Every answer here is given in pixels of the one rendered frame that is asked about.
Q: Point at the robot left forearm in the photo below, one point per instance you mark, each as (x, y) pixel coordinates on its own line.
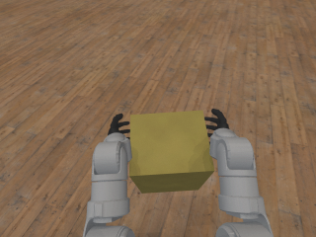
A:
(109, 201)

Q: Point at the robot right hand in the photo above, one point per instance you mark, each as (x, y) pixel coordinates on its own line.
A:
(221, 121)

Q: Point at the robot right forearm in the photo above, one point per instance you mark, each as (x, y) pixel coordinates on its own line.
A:
(236, 166)

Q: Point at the carton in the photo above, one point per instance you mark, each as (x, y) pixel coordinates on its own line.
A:
(170, 152)

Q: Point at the robot right upper arm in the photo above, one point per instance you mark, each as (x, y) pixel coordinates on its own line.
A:
(242, 229)

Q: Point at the robot left hand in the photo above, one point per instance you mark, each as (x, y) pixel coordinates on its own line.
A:
(115, 125)

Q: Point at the robot left upper arm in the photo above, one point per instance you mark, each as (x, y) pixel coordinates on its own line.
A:
(110, 231)

